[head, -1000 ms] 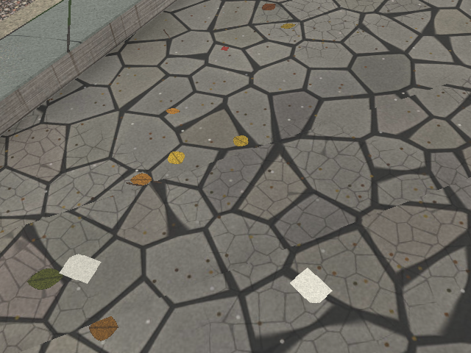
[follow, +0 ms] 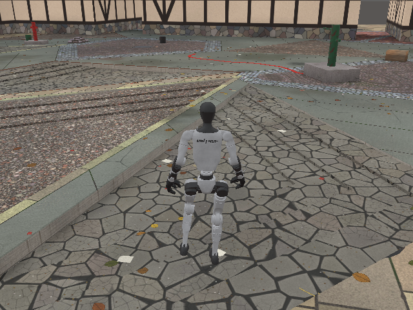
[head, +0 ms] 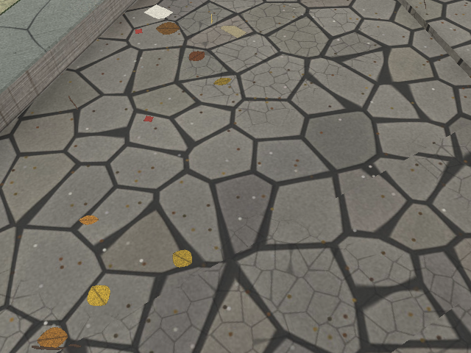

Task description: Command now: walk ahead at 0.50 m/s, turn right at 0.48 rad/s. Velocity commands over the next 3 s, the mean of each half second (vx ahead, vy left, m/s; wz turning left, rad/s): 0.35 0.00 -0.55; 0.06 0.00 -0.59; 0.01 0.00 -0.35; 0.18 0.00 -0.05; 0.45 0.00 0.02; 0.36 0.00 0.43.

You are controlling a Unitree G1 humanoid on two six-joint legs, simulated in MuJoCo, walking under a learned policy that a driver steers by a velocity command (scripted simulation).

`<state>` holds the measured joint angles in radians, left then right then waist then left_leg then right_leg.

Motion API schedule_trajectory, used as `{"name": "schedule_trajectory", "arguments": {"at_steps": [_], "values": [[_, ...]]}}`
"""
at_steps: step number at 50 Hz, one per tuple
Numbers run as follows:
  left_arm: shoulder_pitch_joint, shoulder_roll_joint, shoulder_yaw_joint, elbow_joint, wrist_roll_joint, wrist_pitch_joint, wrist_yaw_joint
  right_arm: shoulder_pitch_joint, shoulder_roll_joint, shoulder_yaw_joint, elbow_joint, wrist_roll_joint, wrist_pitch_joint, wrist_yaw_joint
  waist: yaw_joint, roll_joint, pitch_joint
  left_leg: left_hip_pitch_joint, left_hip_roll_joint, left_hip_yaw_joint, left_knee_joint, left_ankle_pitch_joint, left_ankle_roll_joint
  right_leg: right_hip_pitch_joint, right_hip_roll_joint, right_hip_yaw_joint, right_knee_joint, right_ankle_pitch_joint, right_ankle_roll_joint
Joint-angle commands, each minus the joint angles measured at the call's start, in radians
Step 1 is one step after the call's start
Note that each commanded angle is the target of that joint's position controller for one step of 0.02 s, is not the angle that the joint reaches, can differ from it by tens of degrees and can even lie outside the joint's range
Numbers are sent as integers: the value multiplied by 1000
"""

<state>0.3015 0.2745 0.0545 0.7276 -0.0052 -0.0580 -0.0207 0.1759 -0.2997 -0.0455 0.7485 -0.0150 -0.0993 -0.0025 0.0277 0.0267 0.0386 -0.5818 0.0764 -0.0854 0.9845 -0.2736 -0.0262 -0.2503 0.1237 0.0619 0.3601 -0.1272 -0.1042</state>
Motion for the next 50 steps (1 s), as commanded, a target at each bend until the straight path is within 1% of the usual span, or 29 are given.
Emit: {"name": "schedule_trajectory", "arguments": {"at_steps": [1, 3, 4, 7, 9, 12, 13, 14, 15, 16, 17, 19, 21, 23, 25, 28, 33, 36, 38, 39, 40, 41, 42, 43, 44, 45, 46, 48, 50], "values": [[-44, 173, 51, -83, -3, -19, 22, 9, -54, -14, -62, -9, 2, -8, -32, -74, -63, 39, -5, 15, -122, 190, -39, -48, -238, 221, -145, 210, -182], [13, 170, 51, -58, -18, -16, 37, -75, -70, -19, -85, -1, -9, -3, -2, -69, -45, 19, -23, -11, -272, 343, -41, -32, -206, 212, -120, 129, -146], [28, 167, 51, -49, -25, -10, 42, -121, -52, -12, -99, -2, -13, 0, 16, -82, -37, 55, -39, -10, -361, 407, -39, -47, -189, 207, -107, 73, -127], [65, 169, 54, -36, -24, 3, 50, -196, -50, -10, -127, 13, -19, 17, 39, -95, -42, 127, -74, -28, -464, 465, -33, -49, -193, 267, -34, -54, -107], [76, 155, 53, -38, -25, 9, 55, -209, -68, -14, -135, 18, -22, 30, 39, -102, -45, 120, -71, -67, -509, 408, -20, 7, -208, 342, 50, -112, -105], [68, 143, 55, -47, -20, 36, 71, -175, -89, -29, -131, 6, -29, 34, 19, -128, -49, 162, -84, -66, -592, 310, 12, 79, -183, 404, 234, 46, -68], [57, 122, 49, -53, -21, 44, 74, -121, -81, -31, -113, -2, -35, 29, -8, -116, -78, 243, -70, -38, -674, 424, 28, 81, -140, 369, 340, 47, -31], [69, 69, 31, -60, -14, 44, 69, -24, -104, -38, -94, -15, -40, 27, -38, -69, -171, 468, 15, -63, -614, 609, 62, -31, -83, 297, 551, -85, 13], [192, -3, 6, -60, 4, 41, 61, 93, -150, -46, -87, -23, -35, 20, -26, 144, -318, 851, 257, -257, -421, 1126, 163, -333, 10, 182, 888, -654, 79], [331, 66, 5, -73, -20, 29, 50, 178, -188, -59, -65, 8, -13, 29, -17, 270, -460, 1025, 429, -516, -401, 1024, 306, -512, -1, 151, 1110, -711, 118], [276, 138, 20, -79, -35, 35, 56, 137, -171, -62, -79, 17, 10, 29, -38, 194, -414, 961, 418, -524, -457, 813, 326, -600, -64, 132, 1251, -589, 159], [72, 188, 44, -107, -19, 67, 72, 7, -69, -22, -121, 0, 40, 12, -56, 26, -215, 667, 293, -296, -532, 685, 274, -599, -116, 64, 1238, -426, 193], [47, 143, 41, -142, -15, 99, 78, -48, -74, -17, -102, -13, 49, 5, -4, 78, -104, 420, 215, -177, -607, 689, 249, -489, -152, 42, 1161, -368, 193], [53, 85, 28, -160, -11, 101, 79, -41, -93, -25, -70, -17, 49, 0, 6, 113, -104, 385, 183, -78, -652, 735, 249, -462, -152, 5, 1092, -330, 193], [12, 61, 18, -187, -5, 98, 79, -24, -104, -31, -46, -10, 55, -11, -6, 103, -134, 452, 213, -51, -659, 805, 268, -498, -167, 5, 1007, -300, 196], [-26, 59, 15, -211, 1, 100, 72, -34, -125, -38, -32, -2, 72, -24, -12, 76, -171, 506, 242, 0, -664, 780, 279, -494, -191, -2, 933, -224, 196], [-128, 45, 5, -262, -5, 107, 47, -37, -162, -51, -19, 7, 102, -18, -44, 118, -123, 470, 236, 103, -678, 650, 256, -379, -198, -76, 719, -207, 164], [-144, 63, 13, -280, -8, 110, 31, -15, -186, -62, -5, 24, 104, -6, -54, 146, -113, 496, 257, 124, -642, 656, 237, -290, -174, -126, 566, -261, 124], [-104, 71, 25, -273, -10, 111, 23, -14, -186, -63, 4, 43, 105, -3, -22, 146, -123, 511, 251, 151, -563, 638, 195, -175, -132, -166, 350, -173, 86], [-63, 107, 42, -262, -11, 109, 25, 26, -162, -59, 18, 46, 100, -3, -9, 118, -137, 459, 202, 193, -468, 619, 137, -40, -111, -135, 208, -30, 50], [-1, 255, 86, -271, -9, 108, 38, 71, -129, -49, -7, 17, 88, -4, -14, -137, -191, 226, 81, 270, -201, 323, 25, 209, -288, 162, 152, 453, -52], [38, 326, 101, -266, 26, 100, 38, -51, -99, -31, -84, -19, 81, -6, 34, -389, -269, -63, -81, 175, 55, -357, -36, 249, -506, 534, 76, 551, -285], [39, 253, 77, -264, 41, 74, 24, -121, -151, -54, -71, 4, 86, 0, 73, -217, -268, -79, -73, 20, 227, -392, -37, 191, -497, 477, 70, 504, -297], [-5, 229, 68, -255, 34, 59, 23, -116, -123, -49, -74, 28, 94, -1, 35, -189, -208, -90, -62, 11, 233, -317, -20, 121, -445, 374, 63, 399, -237], [-65, 200, 63, -256, 5, 57, 25, -86, -116, -49, -55, 23, 105, -12, -2, -133, -153, -83, -42, 15, 171, -239, -17, 73, -383, 298, 49, 306, -168], [-128, 183, 59, -263, -13, 61, 32, -73, -129, -54, -48, 8, 114, -21, -29, -130, -129, -48, -31, 16, 127, -168, -28, 22, -350, 255, 44, 262, -131], [-159, 178, 54, -269, -9, 65, 38, -65, -121, -52, -43, 3, 118, -21, -49, -143, -134, 24, -49, 33, 136, -122, -39, -40, -317, 224, 42, 280, -124], [-165, 167, 52, -266, 4, 70, 48, -46, -97, -46, -38, 11, 119, -17, -62, -146, -159, 71, -76, 36, 77, -73, -54, -42, -290, 199, 38, 284, -123], [-132, 172, 58, -252, 0, 73, 60, -75, -74, -36, -47, 14, 116, -15, -45, -142, -165, 75, -89, 22, -40, -49, -64, -7, -287, 222, 43, 239, -129]]}}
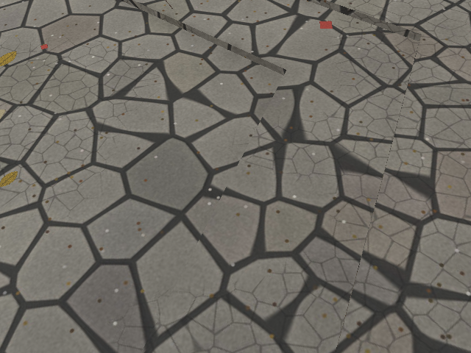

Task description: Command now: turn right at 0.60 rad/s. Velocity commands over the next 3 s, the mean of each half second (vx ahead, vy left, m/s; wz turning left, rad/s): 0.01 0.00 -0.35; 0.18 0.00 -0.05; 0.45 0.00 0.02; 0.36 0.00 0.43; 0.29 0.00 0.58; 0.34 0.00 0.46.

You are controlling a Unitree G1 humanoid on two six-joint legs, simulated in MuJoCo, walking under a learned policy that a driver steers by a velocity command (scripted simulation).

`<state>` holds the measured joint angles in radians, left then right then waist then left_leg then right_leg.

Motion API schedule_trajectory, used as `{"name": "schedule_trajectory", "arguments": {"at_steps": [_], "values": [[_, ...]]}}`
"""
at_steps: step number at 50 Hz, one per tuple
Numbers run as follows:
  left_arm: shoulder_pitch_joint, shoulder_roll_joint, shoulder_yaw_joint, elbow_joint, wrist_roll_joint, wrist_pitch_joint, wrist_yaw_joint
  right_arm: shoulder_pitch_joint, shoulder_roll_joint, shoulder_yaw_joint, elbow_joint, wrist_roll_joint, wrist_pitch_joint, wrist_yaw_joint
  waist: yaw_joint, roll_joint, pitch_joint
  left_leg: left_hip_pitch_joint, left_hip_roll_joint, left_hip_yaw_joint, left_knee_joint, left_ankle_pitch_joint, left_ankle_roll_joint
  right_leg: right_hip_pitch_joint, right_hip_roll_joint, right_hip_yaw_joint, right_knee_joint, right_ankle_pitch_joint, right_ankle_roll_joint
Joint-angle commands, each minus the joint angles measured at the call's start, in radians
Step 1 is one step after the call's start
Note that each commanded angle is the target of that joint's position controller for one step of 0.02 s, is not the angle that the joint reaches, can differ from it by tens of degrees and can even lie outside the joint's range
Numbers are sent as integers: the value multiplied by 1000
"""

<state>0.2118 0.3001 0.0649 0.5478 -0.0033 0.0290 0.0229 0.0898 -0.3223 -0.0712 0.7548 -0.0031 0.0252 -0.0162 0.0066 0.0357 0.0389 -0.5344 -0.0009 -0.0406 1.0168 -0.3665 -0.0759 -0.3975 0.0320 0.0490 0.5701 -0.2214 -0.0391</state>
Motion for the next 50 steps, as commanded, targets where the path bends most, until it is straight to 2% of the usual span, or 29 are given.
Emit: {"name": "schedule_trajectory", "arguments": {"at_steps": [1, 8, 11, 12, 13, 14, 15, 16, 18, 20, 25, 27, 29, 30, 31, 32, 33, 34, 36, 38, 39, 41, 43, 44, 45, 46, 47, 48, 50], "values": [[-30, 152, 50, -66, -5, -10, 22, -7, -42, -5, -61, 3, -10, 1, -15, -152, -166, 37, -15, -33, -129, 53, -17, 147, -194, 254, -164, 281, -197], [-22, 144, 54, -51, 5, 9, 35, 1, -42, -7, -73, 15, -20, 33, 12, -186, -162, 175, -23, -67, -386, 58, 6, 74, -183, 405, -83, 75, -199], [-21, 106, 36, -35, -3, 14, 41, 79, -15, -11, -50, 7, -26, 46, -25, -165, -161, 354, -8, -1, -679, 252, 58, 16, -101, 367, 40, 84, -131], [14, 62, 25, -24, 0, 13, 41, 99, -43, -17, -45, -10, -22, 44, -13, -73, -157, 449, 82, -60, -670, 281, 87, -94, -34, 287, 195, -86, -74], [80, 2, 7, -8, 17, 9, 37, 109, -89, -17, -64, -31, -16, 39, 11, 167, -144, 538, 286, -257, -628, 592, 173, -289, 123, 148, 503, -434, 6], [92, 98, 36, -39, 9, -5, 35, 86, -133, -26, -67, -49, -28, 40, 42, 183, -128, 367, 435, -446, -673, 604, 347, -295, 104, 139, 656, -471, 49], [65, 156, 53, -25, -4, -5, 43, -2, -128, -28, -91, -43, -36, 34, 50, 160, -85, 298, 419, -448, -714, 432, 374, -294, 61, 151, 787, -392, 66], [45, 171, 63, -1, -6, 5, 52, -50, -78, -15, -101, -32, -38, 28, 40, 125, -37, 274, 339, -364, -721, 324, 329, -315, 63, 153, 869, -322, 78], [54, 108, 51, 22, 8, 29, 60, -73, -1, 18, -107, -9, -34, 14, 39, 105, -6, 262, 248, -262, -710, 283, 280, -316, 69, 168, 918, -237, 108], [35, 57, 34, 19, 4, 23, 54, -12, 28, 30, -88, -13, -30, 2, 16, 104, -32, 305, 204, -199, -697, 327, 277, -278, 60, 145, 862, -205, 123], [-17, -29, -7, 16, 3, 3, 38, 79, -20, 15, -57, -6, -20, -11, -28, 159, -104, 415, 196, -156, -669, 494, 283, -89, -44, -9, 378, -352, 145], [17, -5, -1, 39, -5, -1, 37, 116, -37, 8, -44, 4, -14, -8, -31, 174, -100, 411, 205, -178, -649, 568, 286, 4, -29, -57, 226, -327, 144], [73, 21, 4, 74, 0, -6, 36, 152, -17, 13, -23, 20, -19, -4, 1, 130, -84, 371, 185, -168, -625, 607, 233, 137, -47, -10, -34, -3, 102], [62, 105, 19, 62, 11, -8, 38, 184, -8, 14, -31, 13, -38, -1, -35, -16, -103, 323, 137, -119, -596, 531, 172, 207, -112, 91, -6, 323, 44], [56, 82, 19, 94, 12, -9, 30, 209, -4, 8, -34, 1, -46, 8, -69, -199, -148, 359, 60, -9, -598, 362, 108, 139, -109, 89, 94, 275, -25], [39, -1, 1, 80, 8, -11, 22, 160, -14, 8, -27, -14, -47, 16, -24, -141, -142, 371, 40, 12, -578, 309, 70, 127, -96, 77, 94, 196, -33], [79, -30, -4, 107, 14, -10, 21, 144, 28, 16, -23, -14, -43, 24, -8, -107, -156, 361, 18, 38, -568, 197, 62, 128, -86, 64, 74, 16, -24], [90, -3, 4, 111, 13, -9, 21, 129, 50, 19, -22, -2, -31, 24, -1, -87, -114, 322, -2, 50, -547, 34, 71, 93, -67, 52, 61, -184, -30], [95, 51, 18, 100, 11, -22, 26, 113, 29, 11, -39, 19, -22, 19, 12, -96, 14, 184, -18, 41, -497, -235, 97, 6, -91, 113, -26, -523, -74], [129, 90, 26, 113, -3, -45, 30, 103, 41, 8, -53, 37, -49, 21, 20, -198, 79, 92, -54, 65, -328, -170, 103, -4, -197, 324, -150, -689, -159], [138, 111, 31, 125, -10, -57, 31, 98, 46, 5, -58, 41, -64, 27, 18, -243, 98, 83, -51, 50, -219, -108, 113, -41, -271, 464, -194, -742, -214], [107, 105, 25, 128, -20, -80, 31, 97, 27, -5, -76, 54, -86, 37, 1, -273, 134, 11, -1, -23, -141, -198, 150, -47, -331, 548, -215, -676, -236], [23, 83, 18, 121, -28, -85, 23, 191, 40, -3, -44, 54, -99, 46, -58, -232, 106, 171, 20, -7, -366, -135, 183, -82, -273, 392, -118, -518, -158], [-26, 67, 13, 119, -19, -75, 20, 322, 42, -13, 17, 45, -99, 47, -120, -196, 49, 412, -20, 75, -504, 91, 170, -163, -212, 243, -28, -410, -108], [-21, 18, 1, 124, -4, -72, 16, 417, 26, -26, 70, 21, -93, 48, -138, -86, 5, 563, -32, 43, -514, 163, 144, -228, -134, 110, 203, -292, -57], [1, -75, -24, 110, -3, -81, 8, 510, -61, -41, 79, -5, -99, 44, -131, 195, -53, 661, 182, -354, -636, 58, 214, -388, -19, -23, 687, -292, 28], [48, -22, -13, 69, -38, -100, 11, 502, -118, -39, 47, -7, -105, 62, -86, 271, -49, 653, 373, -804, -840, -101, 363, -540, 26, 24, 839, -364, 40], [-5, 20, -1, 60, -68, -112, 16, 419, -94, -30, 32, 5, -112, 61, -65, 170, 63, 608, 399, -816, -867, -274, 399, -646, -44, 48, 931, -304, 23], [-48, -5, -11, 76, -32, -121, 15, 353, -27, -3, 16, 0, -109, 45, -57, 29, 86, 561, 300, -539, -814, -192, 329, -689, -106, 34, 959, -130, -9]]}}
Over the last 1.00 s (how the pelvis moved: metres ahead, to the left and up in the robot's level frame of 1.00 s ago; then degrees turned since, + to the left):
0.24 0.01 -0.01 -35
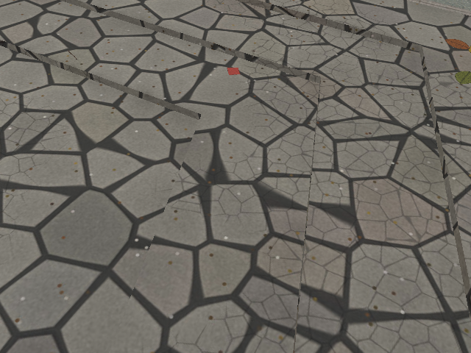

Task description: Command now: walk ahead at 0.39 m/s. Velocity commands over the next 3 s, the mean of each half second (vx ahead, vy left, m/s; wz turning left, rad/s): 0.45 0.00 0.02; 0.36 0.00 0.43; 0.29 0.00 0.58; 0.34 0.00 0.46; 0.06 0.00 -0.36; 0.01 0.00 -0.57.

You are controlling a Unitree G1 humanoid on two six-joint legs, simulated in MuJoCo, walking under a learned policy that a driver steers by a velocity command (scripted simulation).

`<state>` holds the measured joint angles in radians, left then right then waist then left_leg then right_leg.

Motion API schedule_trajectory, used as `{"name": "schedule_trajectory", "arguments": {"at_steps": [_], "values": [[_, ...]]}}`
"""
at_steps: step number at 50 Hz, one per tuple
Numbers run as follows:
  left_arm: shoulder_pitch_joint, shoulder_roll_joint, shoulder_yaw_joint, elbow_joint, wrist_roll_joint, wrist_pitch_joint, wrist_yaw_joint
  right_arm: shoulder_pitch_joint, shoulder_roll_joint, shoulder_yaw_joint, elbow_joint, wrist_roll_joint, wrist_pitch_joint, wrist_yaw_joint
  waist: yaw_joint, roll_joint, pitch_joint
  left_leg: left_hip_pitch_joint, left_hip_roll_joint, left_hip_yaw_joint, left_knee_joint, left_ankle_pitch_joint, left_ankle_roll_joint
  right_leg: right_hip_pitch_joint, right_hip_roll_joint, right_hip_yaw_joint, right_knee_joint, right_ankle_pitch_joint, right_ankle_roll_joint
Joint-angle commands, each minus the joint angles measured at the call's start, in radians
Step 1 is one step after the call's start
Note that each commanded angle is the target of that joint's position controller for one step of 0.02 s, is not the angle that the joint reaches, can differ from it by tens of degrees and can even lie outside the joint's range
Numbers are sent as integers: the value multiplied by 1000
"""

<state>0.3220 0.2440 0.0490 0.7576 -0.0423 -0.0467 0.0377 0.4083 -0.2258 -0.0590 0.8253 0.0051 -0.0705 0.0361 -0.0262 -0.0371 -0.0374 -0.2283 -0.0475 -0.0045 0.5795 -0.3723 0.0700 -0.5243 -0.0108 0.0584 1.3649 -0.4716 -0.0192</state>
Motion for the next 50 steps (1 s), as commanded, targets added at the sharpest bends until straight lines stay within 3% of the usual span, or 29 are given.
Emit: {"name": "schedule_trajectory", "arguments": {"at_steps": [1, 3, 5, 7, 9, 11, 14, 16, 18, 19, 20, 21, 22, 23, 24, 26, 29, 31, 35, 39, 41, 42, 43, 44, 45, 46, 47, 48, 50], "values": [[-148, 51, 7, -130, 24, -48, -7, 17, -104, -5, -58, -16, -10, -11, -7, 109, 148, 232, 298, -474, -369, -51, 152, -530, -89, 18, 112, 188, -34], [-131, 39, 6, -121, 31, -44, -31, 58, -58, 12, -37, -16, 1, -20, 1, 141, 115, 208, 247, -341, -374, 164, 131, -473, -108, -17, 49, 252, -24], [-176, 16, -6, -140, 38, -39, -42, 107, -70, 12, -22, -10, 10, -34, -12, 118, 108, 210, 240, -269, -386, 335, 139, -481, -109, -54, -45, 288, 3], [-300, -11, -26, -184, 41, -43, -48, 120, -84, 11, -20, -8, 18, -50, -42, 92, 123, 175, 226, -201, -420, 435, 125, -428, -94, -91, -260, 345, 18], [-398, -32, -38, -214, 33, -54, -58, 151, -108, 10, -7, -4, 19, -59, -70, 119, 132, 155, 226, -167, -469, 487, 121, -331, -60, -129, -442, 397, 21], [-417, -13, -34, -217, 21, -63, -71, 169, -127, 7, 8, 0, 16, -53, -62, 153, 128, 206, 256, -148, -473, 539, 130, -279, -42, -136, -501, 413, 3], [-436, 9, -27, -227, 14, -71, -89, 145, -124, 7, 17, 17, 21, -56, -28, 144, 123, 326, 281, -112, -415, 681, 85, -221, -28, -94, -693, 460, -38], [-394, 45, -9, -216, 18, -63, -87, 135, -153, -2, 20, 5, 29, -54, 12, 187, 56, 367, 287, -100, -318, 981, 67, -63, 32, -128, -728, 409, -54], [-201, 114, 26, -158, 22, -52, -75, 133, -146, -7, 9, 2, 39, -51, 106, 190, -86, 251, 234, -62, -26, 1212, 31, 315, 81, -154, -766, 384, -104], [-60, 149, 46, -123, 44, -53, -75, 207, -68, 16, 5, 9, 36, -42, 120, 42, -262, -96, 192, -49, 261, 1026, -28, 746, -94, 118, -738, 284, -208], [143, 169, 64, -79, 41, -47, -68, 114, -82, 26, -6, 9, 21, -39, 243, -128, -419, -241, 22, -37, 649, 432, -68, 910, -254, 474, -907, 15, -299], [94, 133, 41, -49, 45, -50, -65, 68, -95, 7, -44, 22, 1, -31, 183, -185, -362, -343, 22, -167, 761, -57, -29, 832, -331, 611, -1054, -27, -274], [-22, 124, 38, -65, 51, -50, -59, -29, -146, -9, -84, 50, -8, -31, 137, -114, -174, -381, 63, -161, 753, -35, -10, 641, -315, 507, -1080, -2, -233], [-91, 101, 35, -57, 51, -61, -61, -86, -130, -9, -100, 51, -5, -33, 95, -35, -34, -382, 106, -135, 685, 12, -5, 482, -281, 370, -1100, 134, -209], [-140, 62, 29, -49, 55, -75, -63, -86, -116, -16, -95, 35, 6, -40, 52, -30, 2, -339, 145, -129, 618, 43, -4, 387, -238, 259, -1115, 236, -186], [-197, 24, 28, -40, 58, -88, -67, -3, -72, -18, -52, 32, 36, -44, -5, -80, 22, -234, 156, -108, 559, 75, -22, 260, -193, 118, -1160, 284, -176], [-194, 69, 45, -8, 56, -103, -60, -48, -66, -21, -63, 16, 60, -48, -17, -48, 75, -249, 168, -95, 450, 172, -50, 199, -220, 32, -1223, 313, -199], [-180, 101, 56, 10, 56, -104, -48, -111, -70, -18, -81, 6, 58, -41, -4, -32, 83, -269, 178, -92, 340, 292, -65, 220, -224, -23, -1225, 313, -203], [-176, 141, 65, 25, 41, -99, -35, -201, -84, -13, -101, 14, 53, -13, 19, -36, 79, -202, 175, -54, 132, 447, -77, 255, -222, -128, -1183, 300, -179], [-155, 142, 63, 30, 23, -83, -25, -293, -102, -15, -145, 4, 66, 16, 50, -7, 117, -224, 162, -19, 4, 444, -68, 335, -243, -169, -1014, 325, -155], [-168, 133, 61, 30, 14, -66, -21, -208, -114, -25, -124, -3, 65, 20, 2, 34, 82, -91, 111, 48, -78, 454, -51, 300, -206, -214, -801, 347, -127], [-154, 100, 52, 31, 25, -58, -22, -73, -163, -50, -78, -9, 61, 13, -46, 89, 15, 58, 47, 87, -108, 470, -30, 265, -136, -239, -564, 403, -104], [-151, 56, 40, 0, 62, -52, -22, 17, -267, -76, -63, -14, 51, -1, -60, 307, 17, 218, 171, -93, -72, 988, 38, 28, -19, -241, -161, -47, -48], [38, 6, 19, 14, 73, -52, -31, -19, -315, -57, -117, -53, 27, -7, 57, 382, -116, 403, 357, -405, 30, 1363, 196, -201, 29, -101, 143, -278, 15], [15, 118, 31, -11, 38, -54, -34, -4, -302, -65, -152, -40, 13, 7, -15, 284, -304, 438, 427, -568, -107, 1115, 291, -218, 36, 23, 159, -196, 33], [-91, 158, 40, -40, 11, -43, -25, -74, -272, -63, -167, -17, 10, 7, -12, 170, -263, 397, 393, -543, -160, 787, 269, -264, -7, 33, 101, -91, 31], [-159, 149, 36, -57, 18, -24, -11, -131, -234, -52, -170, 5, 17, -3, -4, 114, -195, 306, 367, -513, -190, 625, 238, -271, -37, 27, 35, -28, 41], [-191, 143, 35, -64, 28, -3, 0, -169, -210, -39, -180, -4, 21, -18, 12, 136, -172, 204, 361, -505, -200, 599, 230, -221, -59, 44, -5, 2, 46], [-190, 151, 43, -66, 38, 25, 7, -215, -202, -37, -205, -19, 25, -36, 46, 156, -138, 70, 291, -416, -220, 605, 190, -116, -55, 45, -139, 52, 47]]}}
Over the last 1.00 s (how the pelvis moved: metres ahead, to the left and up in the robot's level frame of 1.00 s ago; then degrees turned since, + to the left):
0.05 0.04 -0.04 -10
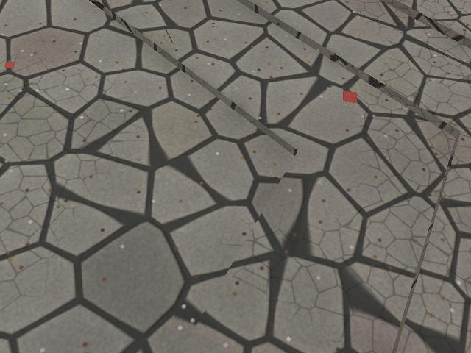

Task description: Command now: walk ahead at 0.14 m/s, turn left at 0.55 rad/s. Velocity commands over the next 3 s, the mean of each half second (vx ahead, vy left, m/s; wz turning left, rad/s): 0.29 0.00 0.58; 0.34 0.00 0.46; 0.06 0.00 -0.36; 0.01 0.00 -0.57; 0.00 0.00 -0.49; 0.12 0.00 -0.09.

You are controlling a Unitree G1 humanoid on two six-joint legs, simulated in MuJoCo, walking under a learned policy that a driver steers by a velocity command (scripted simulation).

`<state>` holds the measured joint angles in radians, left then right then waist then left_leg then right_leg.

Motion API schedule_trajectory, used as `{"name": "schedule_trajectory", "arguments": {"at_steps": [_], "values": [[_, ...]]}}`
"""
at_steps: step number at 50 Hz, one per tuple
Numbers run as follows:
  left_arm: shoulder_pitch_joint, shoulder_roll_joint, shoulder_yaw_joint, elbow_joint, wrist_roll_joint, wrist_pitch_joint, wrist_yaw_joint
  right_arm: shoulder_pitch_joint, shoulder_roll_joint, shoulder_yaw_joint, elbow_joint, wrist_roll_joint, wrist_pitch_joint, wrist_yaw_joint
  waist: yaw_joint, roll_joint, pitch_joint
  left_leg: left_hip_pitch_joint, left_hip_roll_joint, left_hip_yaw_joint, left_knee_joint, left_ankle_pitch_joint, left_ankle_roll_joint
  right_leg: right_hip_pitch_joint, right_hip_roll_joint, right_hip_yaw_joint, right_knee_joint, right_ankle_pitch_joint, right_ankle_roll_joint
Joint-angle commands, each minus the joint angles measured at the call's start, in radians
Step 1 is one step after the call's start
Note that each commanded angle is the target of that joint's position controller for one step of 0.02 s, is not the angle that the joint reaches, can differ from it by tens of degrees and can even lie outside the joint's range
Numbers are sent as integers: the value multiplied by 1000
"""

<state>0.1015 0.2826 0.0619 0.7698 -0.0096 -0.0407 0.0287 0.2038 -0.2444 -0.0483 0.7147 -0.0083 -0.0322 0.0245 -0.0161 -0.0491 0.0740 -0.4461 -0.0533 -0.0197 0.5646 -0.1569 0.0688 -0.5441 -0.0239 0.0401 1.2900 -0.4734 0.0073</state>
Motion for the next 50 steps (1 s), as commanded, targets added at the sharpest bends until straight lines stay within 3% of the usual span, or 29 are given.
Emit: {"name": "schedule_trajectory", "arguments": {"at_steps": [1, 4, 6, 8, 12, 14, 15, 16, 17, 18, 19, 20, 23, 25, 30, 33, 36, 38, 39, 40, 41, 42, 43, 44, 46, 48, 50], "values": [[29, 95, 26, -76, 13, 22, 19, -9, -188, -53, -104, -10, -12, -32, 37, 155, -259, 276, 276, -373, -197, 450, 181, -78, -27, 54, -107, 71, 22], [12, 48, 11, -68, 16, 29, 20, 13, -197, -63, -114, 8, 6, -54, 28, 122, -273, 278, 235, -328, -178, 464, 162, -54, 6, 52, -289, 135, 47], [-9, 47, 8, -67, 10, 29, 11, 6, -186, -64, -129, 21, 21, -63, 15, 130, -272, 246, 210, -348, -221, 115, 152, -22, 12, 56, -397, 196, 55], [-56, 56, 10, -79, 3, 23, 0, 1, -190, -66, -141, 23, 27, -63, -5, 176, -210, 191, 198, -404, -281, -221, 152, -7, 27, 52, -508, 217, 50], [-61, 84, 21, -84, -2, -21, -21, 30, -193, -70, -140, 19, 28, -54, -16, 210, -157, 142, 190, -466, -280, -362, 151, 103, 53, 37, -657, 183, 20], [5, 82, 29, -66, -7, -42, -27, 8, -178, -64, -149, 23, 32, -52, 30, 208, -143, 75, 156, -471, -245, -433, 126, 250, 55, 15, -778, 222, -6], [58, 90, 37, -48, -5, -47, -26, 2, -154, -57, -154, 23, 35, -52, 57, 188, -136, 8, 118, -451, -194, -465, 96, 354, 31, 15, -833, 224, -23], [167, 137, 52, -25, 6, -50, -20, -14, -101, -41, -168, 22, 33, -52, 98, 106, -161, -131, 59, -378, -12, -507, 42, 514, -111, 145, -892, 132, -72], [240, 209, 62, -16, 28, -44, -16, -6, -36, -24, -193, 32, 28, -52, 92, -98, -170, -315, -78, -164, 287, -464, -13, 615, -303, 432, -1016, -102, -160], [224, 234, 72, -16, 43, -50, -25, -48, -110, -38, -240, 31, 12, -46, 74, -185, -79, -472, -13, -154, 429, -408, -23, 543, -400, 656, -1094, -283, -246], [168, 176, 58, -39, 23, -51, -21, -48, -164, -53, -228, 27, 10, -42, 60, -144, -26, -508, 32, -157, 502, -327, -37, 517, -369, 586, -1096, -300, -243], [135, 134, 46, -48, 9, -49, -15, -20, -174, -60, -204, 23, 12, -38, 48, -122, -16, -502, 46, -145, 533, -255, -54, 510, -313, 479, -1091, -219, -204], [142, 115, 35, -47, 16, -48, -5, -25, -138, -55, -194, 22, 7, -24, 51, -75, -24, -439, 84, -104, 574, -76, -81, 464, -238, 250, -1122, 56, -157], [172, 120, 36, -31, 23, -55, -3, -44, -114, -47, -203, 25, 5, -21, 62, -60, -32, -413, 93, -87, 540, 11, -97, 456, -220, 141, -1129, 193, -159], [219, 156, 40, 1, 21, -55, -5, -127, -88, -35, -225, 24, 1, -3, 97, -62, -29, -328, 116, -37, 345, 164, -108, 482, -222, -22, -1108, 392, -158], [254, 167, 43, 20, 6, -52, -9, -194, -82, -32, -244, 34, -5, 19, 121, -55, 8, -315, 125, -26, 206, 221, -86, 529, -241, -69, -1078, 396, -149], [259, 185, 51, 29, -8, -36, -11, -237, -73, -28, -263, 39, -6, 43, 126, -34, 51, -268, 113, 26, 72, 145, -49, 559, -252, -117, -1034, 474, -130], [242, 225, 64, 26, -20, -21, -5, -203, -100, -43, -267, 25, -6, 50, 88, -56, 10, -124, 59, 83, 26, 55, -15, 559, -251, -157, -914, 829, -106], [239, 246, 69, 20, -32, -15, 0, -129, -131, -59, -251, 19, -3, 50, 45, -60, -51, -33, 40, 72, -31, 76, 2, 591, -240, -167, -807, 954, -84], [224, 247, 70, 13, -33, -12, 3, -4, -165, -81, -209, 14, 1, 43, -18, -42, -122, 117, 4, 92, -94, 140, 26, 580, -224, -195, -646, 1018, -65], [268, 202, 57, 5, -38, -13, 0, 51, -196, -99, -171, 7, 5, 28, -37, 9, -184, 396, -37, 109, -154, 232, 54, 374, -154, -253, -425, 994, -12], [239, 153, 33, -34, -14, -25, -10, 146, -229, -107, -164, 2, 3, 16, -112, 135, -241, 756, 144, -192, -159, 285, 160, -62, -54, -233, -85, 449, 60], [229, 112, 4, -73, -6, -50, -22, 165, -243, -87, -167, -20, -14, 8, -96, 313, -437, 922, 408, -528, -122, 664, 275, -206, 16, -88, 164, -163, 50], [173, 162, 9, -66, -19, -53, -33, 140, -192, -63, -168, -29, -16, 9, -125, 235, -500, 862, 395, -416, -93, 864, 255, -149, -53, 41, 160, -143, 28], [131, 138, -1, -54, -11, -52, -30, 45, -145, -44, -137, -7, -25, 11, -59, 85, -298, 617, 324, -271, -131, 805, 197, -128, -106, 29, -40, -75, 16], [164, 128, 0, -19, -11, -33, -25, -26, -122, -33, -117, -12, -36, 7, 3, 95, -218, 409, 282, -201, -208, 780, 177, -14, -119, 19, -138, 3, 22], [220, 92, -5, 8, -6, -14, -21, -73, -114, -31, -87, -17, -53, 5, 45, 122, -187, 277, 263, -118, -274, 789, 186, 62, -97, -7, -207, 108, 35]]}}
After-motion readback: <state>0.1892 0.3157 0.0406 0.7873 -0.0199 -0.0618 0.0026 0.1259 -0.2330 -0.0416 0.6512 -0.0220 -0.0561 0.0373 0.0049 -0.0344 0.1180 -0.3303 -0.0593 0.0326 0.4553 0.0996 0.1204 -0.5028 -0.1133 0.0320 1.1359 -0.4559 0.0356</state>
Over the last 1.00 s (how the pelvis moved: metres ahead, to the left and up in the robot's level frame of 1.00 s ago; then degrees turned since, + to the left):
0.45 0.04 0.00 16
